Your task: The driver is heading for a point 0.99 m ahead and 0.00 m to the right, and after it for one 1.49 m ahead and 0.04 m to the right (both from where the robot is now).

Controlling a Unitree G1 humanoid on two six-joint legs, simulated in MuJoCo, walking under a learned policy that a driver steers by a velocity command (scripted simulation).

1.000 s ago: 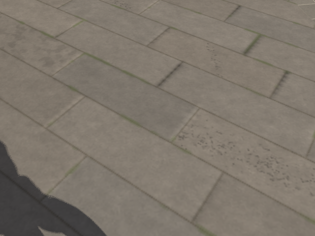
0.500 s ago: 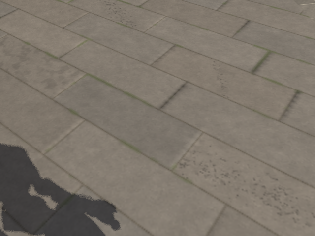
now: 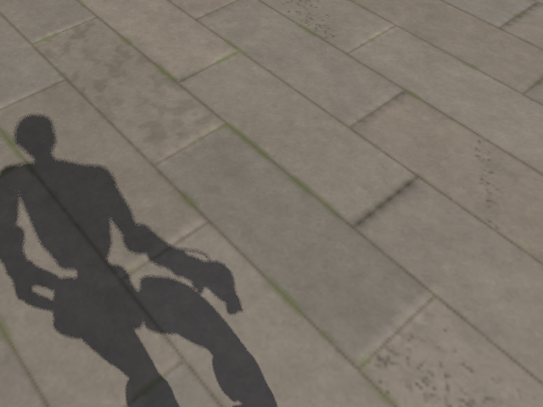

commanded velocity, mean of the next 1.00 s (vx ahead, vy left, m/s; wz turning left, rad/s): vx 0.50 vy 0.00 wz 0.20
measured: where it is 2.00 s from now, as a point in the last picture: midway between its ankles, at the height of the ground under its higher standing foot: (265, 231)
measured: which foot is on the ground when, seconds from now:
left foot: down 0.00-0.32, up 0.34-0.82, down 0.84-1.00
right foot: up 0.00-0.30, down 0.32-0.84, up 0.86-1.00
